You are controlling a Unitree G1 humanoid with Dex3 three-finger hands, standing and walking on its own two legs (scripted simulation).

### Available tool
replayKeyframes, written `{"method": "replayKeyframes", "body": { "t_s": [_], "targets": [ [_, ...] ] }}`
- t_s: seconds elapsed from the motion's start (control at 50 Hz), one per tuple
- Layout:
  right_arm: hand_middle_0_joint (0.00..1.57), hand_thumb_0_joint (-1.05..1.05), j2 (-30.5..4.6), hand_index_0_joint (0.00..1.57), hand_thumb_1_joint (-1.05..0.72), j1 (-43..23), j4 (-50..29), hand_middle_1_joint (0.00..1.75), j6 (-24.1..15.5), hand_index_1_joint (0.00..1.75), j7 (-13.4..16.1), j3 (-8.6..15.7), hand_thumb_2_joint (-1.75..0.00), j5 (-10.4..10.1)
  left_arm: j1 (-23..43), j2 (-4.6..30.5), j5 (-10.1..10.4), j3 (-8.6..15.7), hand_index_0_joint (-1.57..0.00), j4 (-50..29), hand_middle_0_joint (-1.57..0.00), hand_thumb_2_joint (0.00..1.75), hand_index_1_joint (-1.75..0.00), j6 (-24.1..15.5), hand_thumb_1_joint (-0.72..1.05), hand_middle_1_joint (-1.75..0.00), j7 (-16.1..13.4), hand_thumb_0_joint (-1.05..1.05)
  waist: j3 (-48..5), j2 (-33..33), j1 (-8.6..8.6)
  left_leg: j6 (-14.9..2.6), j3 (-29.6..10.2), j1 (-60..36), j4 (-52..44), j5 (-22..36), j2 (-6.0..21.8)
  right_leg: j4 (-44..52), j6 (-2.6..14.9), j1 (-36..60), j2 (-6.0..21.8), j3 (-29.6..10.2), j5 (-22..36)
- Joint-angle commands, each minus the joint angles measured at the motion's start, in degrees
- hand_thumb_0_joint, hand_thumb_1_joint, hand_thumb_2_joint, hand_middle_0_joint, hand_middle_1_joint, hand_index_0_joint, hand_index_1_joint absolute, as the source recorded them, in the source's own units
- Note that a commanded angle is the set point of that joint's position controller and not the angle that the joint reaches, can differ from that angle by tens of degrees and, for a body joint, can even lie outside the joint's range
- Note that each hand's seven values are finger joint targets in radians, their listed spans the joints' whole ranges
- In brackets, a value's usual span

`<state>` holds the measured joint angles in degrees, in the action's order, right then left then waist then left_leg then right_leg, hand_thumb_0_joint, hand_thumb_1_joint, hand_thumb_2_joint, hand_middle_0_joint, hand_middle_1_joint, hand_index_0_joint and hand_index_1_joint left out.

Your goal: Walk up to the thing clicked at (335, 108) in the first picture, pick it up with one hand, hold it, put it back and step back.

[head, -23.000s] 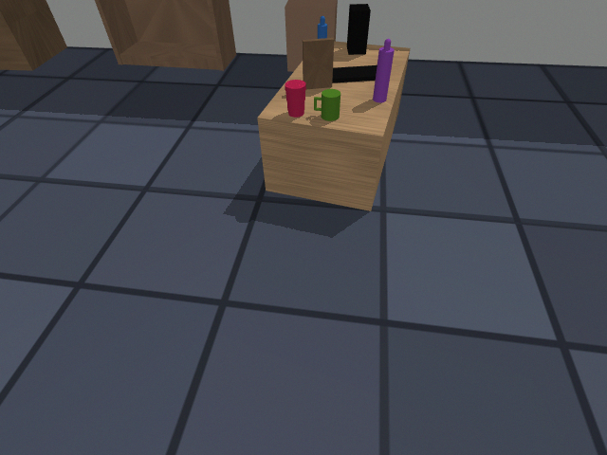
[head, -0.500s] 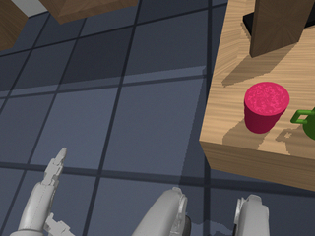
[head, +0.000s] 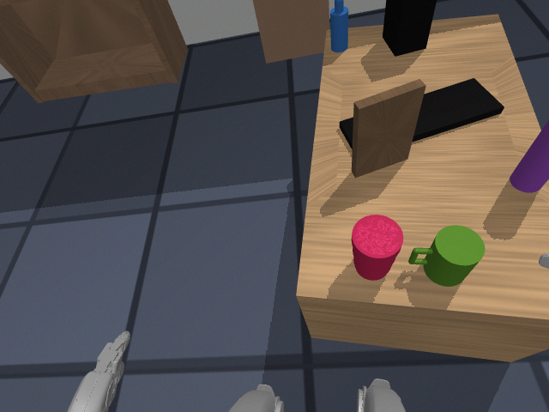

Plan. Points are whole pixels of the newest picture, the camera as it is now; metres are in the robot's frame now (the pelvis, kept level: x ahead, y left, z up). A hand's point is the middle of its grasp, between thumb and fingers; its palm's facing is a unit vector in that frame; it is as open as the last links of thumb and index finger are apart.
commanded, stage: home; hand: right
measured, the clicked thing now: (441, 256) +0.46 -0.23 -0.20
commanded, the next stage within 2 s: none
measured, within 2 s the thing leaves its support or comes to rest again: neither
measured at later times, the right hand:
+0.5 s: hand (493, 364) +0.24 -0.21 -0.01, palm faces +0.20 +0.95 -0.23, open 17.4 cm
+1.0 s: hand out of the picture +0.17 -0.14 -0.01, palm faces +0.18 +0.95 -0.27, open 17.5 cm
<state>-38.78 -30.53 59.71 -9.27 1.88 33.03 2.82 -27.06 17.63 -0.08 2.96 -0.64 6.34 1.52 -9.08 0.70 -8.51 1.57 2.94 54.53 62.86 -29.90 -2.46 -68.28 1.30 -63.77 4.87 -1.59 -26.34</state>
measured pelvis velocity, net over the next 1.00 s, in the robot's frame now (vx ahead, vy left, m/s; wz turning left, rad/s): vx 0.02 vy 0.04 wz -0.06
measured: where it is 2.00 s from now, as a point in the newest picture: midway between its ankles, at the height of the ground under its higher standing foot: outside the picture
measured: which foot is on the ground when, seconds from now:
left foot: down 0.00-1.00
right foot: down 0.00-1.00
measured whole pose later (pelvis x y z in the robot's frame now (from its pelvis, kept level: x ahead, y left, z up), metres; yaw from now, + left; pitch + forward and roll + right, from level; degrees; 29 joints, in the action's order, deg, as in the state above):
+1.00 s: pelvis +0.02 +0.04 +0.05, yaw -4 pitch +7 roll +1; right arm -10.4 25.4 6.3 6.3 7.8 -0.8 -1.3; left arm -16.2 12.7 2.3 -0.9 28.1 -1.6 -7.8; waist -5.2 -1.8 -1.2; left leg -1.0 2.6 30.0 51.5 -28.3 -0.6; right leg -51.3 -1.4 -36.5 2.9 -0.5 -21.6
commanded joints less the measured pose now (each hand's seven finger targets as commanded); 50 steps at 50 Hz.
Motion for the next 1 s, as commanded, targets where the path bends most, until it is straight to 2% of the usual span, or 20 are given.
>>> {"method": "replayKeyframes", "body": {
  "t_s": [0.0,0.04,0.08,0.12,0.18,0.28,0.36,0.4,0.46,0.48,0.52,0.54,0.56,0.64,0.7,0.72,0.76,0.82,0.92,0.98],
  "targets": [
    [0.05,0.0,-7.3,0.05,0.55,-11.9,-5.3,0.05,-2.8,0.05,2.6,-6.1,-0.06,-0.5,11.8,0.9,0.1,-5.4,-0.13,-11.4,-0.13,0.49,-0.18,-3.8,0.19,-0.18,-1.5,0.0,-18.5,-11.9,4.62,-2.65,1.0,-6.7,-10.1,13.4,-1.7,14.9,-2.0,29.5,-0.9,-1.9,14.6],
    [0.06,0.0,-5.8,0.06,0.52,-8.2,-7.4,0.06,-2.5,0.06,2.7,-7.4,-0.07,-0.4,11.4,-0.1,0.3,-6.8,-0.14,-12.6,-0.14,0.58,-0.2,-4.0,0.34,-0.2,-1.7,0.0,-21.6,-12.5,4.88,-2.75,1.1,-10.2,-11.1,15.3,-1.5,16.5,-2.31,33.8,-0.8,-1.7,17.4],
    [0.06,0.0,-5.6,0.06,0.5,2.0,-9.6,0.06,-1.1,0.06,2.5,-7.3,-0.09,-0.9,1.4,4.9,0.5,-2.3,-0.15,-10.2,-0.15,0.63,-0.22,-3.1,0.42,-0.22,-2.2,0.0,-21.4,-11.4,3.01,-2.64,1.6,-12.1,-12.6,18.2,-1.6,17.7,-2.24,38.4,-0.9,-1.0,21.4],
    [0.06,0.0,-1.3,0.06,0.48,11.1,-14.9,0.07,1.4,0.07,2.1,-10.2,-0.1,-2.4,-5.3,6.5,1.5,0.6,-0.16,-6.8,-0.17,0.7,-0.24,-1.9,0.55,-0.24,-2.3,0.0,-16.7,-8.1,1.75,-2.52,1.7,-12.7,-14.6,18.3,-1.6,19.3,-1.64,38.7,-1.4,-0.4,21.1],
    [0.05,0.0,2.5,0.05,0.57,13.1,-28.3,0.05,4.9,0.05,2.3,-14.2,-0.04,-4.4,-1.6,6.8,3.0,3.2,-0.17,-0.3,-0.17,0.75,-0.25,-0.5,0.63,-0.25,-3.1,0.0,-11.4,-7.0,2.35,-2.69,1.9,-12.7,-16.1,16.6,-1.0,22.5,-1.28,39.3,-1.5,-0.4,18.9],
    [0.06,0.0,6.2,0.06,0.53,15.6,-42.1,0.06,5.8,0.06,3.8,-18.6,-0.07,-5.0,3.4,4.6,3.8,1.1,-0.19,-1.0,-0.2,0.87,-0.29,-2.1,0.85,-0.29,-4.6,0.0,-6.7,-8.6,4.28,-3.21,1.2,-13.7,-18.3,11.4,0.1,27.5,-2.08,41.4,-0.8,-1.5,10.9],
    [0.05,0.0,12.1,0.05,0.57,27.9,-51.2,0.05,4.3,0.05,4.6,-21.4,-0.05,-5.2,10.3,-1.6,3.3,-5.3,-0.2,-6.3,-0.2,0.9,-0.3,-3.7,0.89,-0.3,-5.2,0.0,-10.3,-9.1,8.81,-3.14,0.6,-22.1,-19.1,14.2,0.7,27.9,-2.88,42.4,-1.1,-0.9,14.4],
    [0.05,0.0,17.2,0.05,0.57,38.1,-50.9,0.05,4.8,0.05,4.3,-24.9,-0.04,-5.3,6.6,-2.6,2.8,-5.3,-0.2,-0.6,-0.2,0.9,-0.3,-3.3,0.89,-0.29,-5.3,0.0,-7.5,-9.7,9.19,-3.22,0.4,-22.6,-19.4,15.3,0.8,27.7,-2.93,41.5,-1.5,0.0,17.1],
    [0.05,0.0,18.6,0.05,0.55,44.4,-56.7,0.05,5.7,0.05,4.5,-27.2,-0.06,-5.3,6.8,-0.3,2.3,-2.6,-0.2,0.0,-0.2,0.9,-0.3,-3.3,0.89,-0.29,-5.6,0.0,-9.2,-9.6,8.78,-3.08,0.4,-24.7,-20.4,16.5,0.8,27.2,-2.58,41.6,-2.2,1.5,17.8],
    [0.04,0.0,14.3,0.04,0.61,47.9,-58.9,0.04,6.7,0.04,6.1,-21.4,-0.01,-5.2,6.5,4.3,3.1,-0.2,-0.2,14.1,-0.2,0.9,-0.3,-2.9,0.9,-0.3,-6.4,0.0,-7.3,-11.6,8.07,-3.17,0.1,-23.1,-19.9,16.1,0.0,26.4,-2.24,42.7,-1.6,0.8,16.8],
    [0.05,0.0,22.0,0.05,0.61,53.6,-60.9,0.04,8.0,0.04,5.4,-30.1,-0.02,-5.3,7.7,1.7,3.0,-1.8,-0.2,11.0,-0.2,0.9,-0.3,-3.8,0.9,-0.3,-6.8,0.0,-5.6,-5.8,6.2,-2.67,0.7,-23.7,-20.7,17.6,-0.1,25.9,-1.31,41.3,-1.9,1.5,17.4],
    [0.05,0.0,20.2,0.05,0.61,54.5,-60.4,0.04,8.8,0.04,5.9,-28.3,-0.02,-5.1,8.8,1.5,3.0,-1.8,-0.2,11.5,-0.2,0.9,-0.3,-4.1,0.9,-0.3,-7.1,0.0,-3.9,-4.9,7.0,-2.59,0.6,-24.4,-21.1,16.4,0.1,26.0,-0.99,38.9,-2.2,1.8,15.7],
    [0.05,0.0,21.8,0.05,0.6,52.6,-63.0,0.04,8.9,0.04,6.1,-30.5,-0.02,-5.2,10.0,1.0,3.1,-2.0,-0.2,11.6,-0.2,0.9,-0.3,-4.4,0.9,-0.3,-7.4,0.0,-1.8,-3.6,6.4,-2.42,0.5,-23.5,-21.2,16.6,0.0,26.0,-0.83,38.0,-2.3,2.0,15.5],
    [0.05,0.0,20.7,0.05,0.55,50.0,-62.9,0.05,9.2,0.05,6.2,-30.4,-0.06,-4.5,12.3,1.4,2.7,-1.6,-0.2,14.8,-0.2,0.9,-0.3,-6.2,0.9,-0.3,-8.7,0.0,2.4,-1.2,4.9,-1.9,-0.2,-20.2,-21.8,12.7,0.5,24.9,-0.17,35.9,-2.7,2.2,10.2],
    [0.05,0.0,20.2,0.05,0.56,50.3,-63.5,0.05,9.6,0.05,6.3,-29.8,-0.05,-4.4,13.5,0.8,2.5,-1.7,-0.2,16.2,-0.2,0.9,-0.3,-7.3,0.9,-0.3,-9.3,0.0,2.0,0.5,5.76,-1.57,-1.2,-20.5,-22.6,10.0,1.2,24.1,0.05,35.6,-3.4,2.5,7.9],
    [0.05,0.0,19.3,0.05,0.57,49.5,-65.7,0.05,9.7,0.05,6.4,-28.8,-0.04,-4.2,14.3,1.1,2.4,-1.4,-0.2,15.5,-0.2,0.9,-0.3,-8.1,0.9,-0.3,-9.6,0.0,-1.1,-0.7,6.23,-1.47,-1.6,-21.4,-22.3,11.5,1.5,23.6,0.02,36.8,-3.6,2.6,9.3],
    [0.05,0.0,21.4,0.05,0.59,50.6,-64.9,0.05,10.3,0.05,6.3,-31.2,-0.03,-4.4,14.3,0.6,2.3,-1.8,-0.2,16.8,-0.2,0.9,-0.3,-8.7,0.9,-0.3,-9.8,0.0,-0.6,0.8,6.06,-1.37,-2.1,-21.7,-22.9,10.7,1.7,23.2,0.1,36.6,-3.8,2.7,8.6],
    [0.05,0.0,22.7,0.05,0.59,53.7,-64.4,0.05,11.5,0.05,6.5,-31.8,-0.03,-4.1,14.4,0.6,2.2,-1.7,-0.2,17.7,-0.2,0.9,-0.3,-10.0,0.9,-0.3,-10.0,0.0,-3.0,-0.7,6.77,-1.48,-2.4,-22.3,-22.6,11.5,1.8,23.0,-0.09,37.9,-3.9,2.9,9.8],
    [0.05,0.0,20.7,0.05,0.55,56.3,-63.1,0.05,13.1,0.05,6.9,-29.5,-0.05,-4.0,15.3,-0.1,2.1,-2.2,-0.2,19.1,-0.2,0.9,-0.3,-11.2,0.9,-0.3,-9.9,0.0,-2.2,1.8,8.0,-0.39,-3.5,-24.0,-23.9,14.9,2.9,21.3,0.17,35.4,-4.4,3.4,12.2],
    [0.05,0.0,20.8,0.05,0.54,55.1,-62.4,0.05,13.5,0.05,6.7,-29.4,-0.06,-4.2,15.7,0.6,1.9,-1.8,-0.2,19.5,-0.2,0.9,-0.3,-11.7,0.9,-0.3,-10.1,0.0,0.4,2.6,7.38,-0.02,-5.0,-22.7,-25.0,14.1,3.5,21.1,0.14,34.4,-4.3,3.7,11.0]
  ]
}}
